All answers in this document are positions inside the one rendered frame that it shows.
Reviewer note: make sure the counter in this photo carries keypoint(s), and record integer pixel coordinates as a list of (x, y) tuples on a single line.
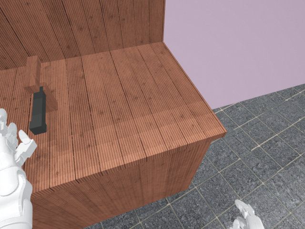
[(126, 126)]

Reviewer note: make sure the tap lever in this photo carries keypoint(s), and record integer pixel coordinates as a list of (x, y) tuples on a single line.
[(37, 123)]

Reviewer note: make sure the robot right hand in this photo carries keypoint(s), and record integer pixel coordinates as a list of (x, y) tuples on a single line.
[(252, 221)]

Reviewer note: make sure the left robot forearm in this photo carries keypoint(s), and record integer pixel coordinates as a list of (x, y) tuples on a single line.
[(15, 199)]

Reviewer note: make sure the robot left hand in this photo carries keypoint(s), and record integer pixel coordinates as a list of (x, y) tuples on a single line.
[(9, 155)]

